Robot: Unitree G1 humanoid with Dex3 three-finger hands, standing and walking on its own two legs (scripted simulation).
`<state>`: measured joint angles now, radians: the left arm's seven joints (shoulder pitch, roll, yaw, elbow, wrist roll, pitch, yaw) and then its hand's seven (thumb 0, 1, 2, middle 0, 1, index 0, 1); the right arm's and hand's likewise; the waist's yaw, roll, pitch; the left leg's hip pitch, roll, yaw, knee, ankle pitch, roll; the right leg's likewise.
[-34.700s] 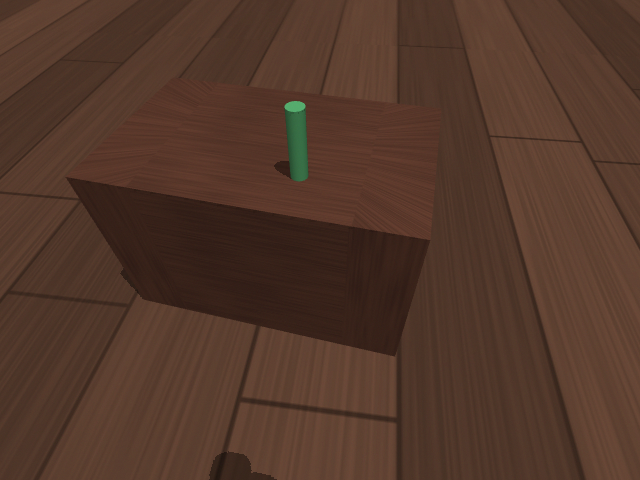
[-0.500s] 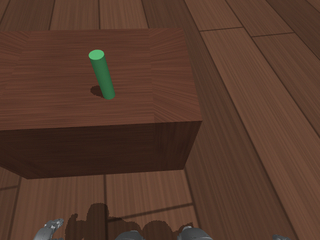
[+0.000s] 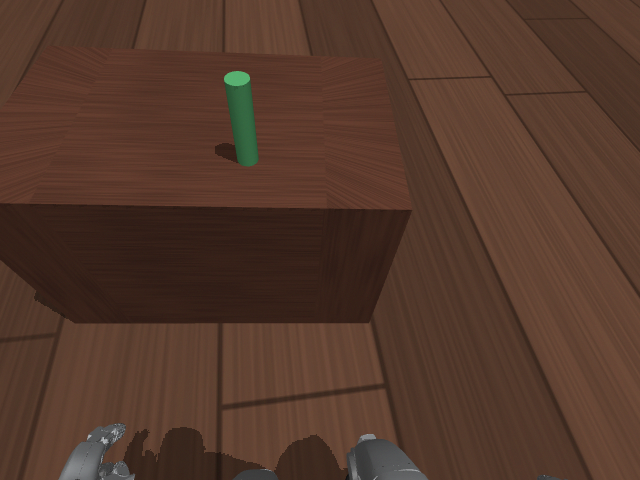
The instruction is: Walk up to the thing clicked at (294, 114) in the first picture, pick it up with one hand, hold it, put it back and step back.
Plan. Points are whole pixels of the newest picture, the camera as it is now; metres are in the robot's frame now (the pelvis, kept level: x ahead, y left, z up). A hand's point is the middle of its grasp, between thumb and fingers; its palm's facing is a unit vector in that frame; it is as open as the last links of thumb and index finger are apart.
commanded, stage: step back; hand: left
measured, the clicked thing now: (243, 122) +0.76 +0.19 -0.06
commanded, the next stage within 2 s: none
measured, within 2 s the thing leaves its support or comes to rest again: neither
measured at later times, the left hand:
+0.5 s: hand out of the picture -0.08 +0.22 -0.12, palm faces -0.05 -0.91 -0.42, open 7.4 cm
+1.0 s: hand out of the picture -0.24 +0.18 -0.15, palm faces -0.03 -0.92 -0.40, open 7.4 cm
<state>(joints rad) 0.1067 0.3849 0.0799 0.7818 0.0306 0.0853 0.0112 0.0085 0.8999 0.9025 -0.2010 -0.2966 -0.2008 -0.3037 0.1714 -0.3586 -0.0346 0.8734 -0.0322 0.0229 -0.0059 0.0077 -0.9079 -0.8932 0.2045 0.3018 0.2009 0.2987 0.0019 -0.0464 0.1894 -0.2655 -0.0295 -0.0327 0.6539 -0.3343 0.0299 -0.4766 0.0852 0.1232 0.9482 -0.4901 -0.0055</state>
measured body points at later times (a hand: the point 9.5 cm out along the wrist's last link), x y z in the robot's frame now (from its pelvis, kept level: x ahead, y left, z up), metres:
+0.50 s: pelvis -0.16 -0.05 +0.01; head -0.12 -0.08 +0.45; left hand -0.08 +0.26 -0.10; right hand -0.07 -0.37 -0.12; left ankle -0.13 +0.10 -0.65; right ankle -0.16 -0.16 -0.72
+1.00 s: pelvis -0.33 -0.09 -0.01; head -0.28 -0.09 +0.44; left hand -0.24 +0.23 -0.12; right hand -0.20 -0.41 -0.11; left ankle -0.24 +0.06 -0.72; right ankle -0.37 -0.21 -0.73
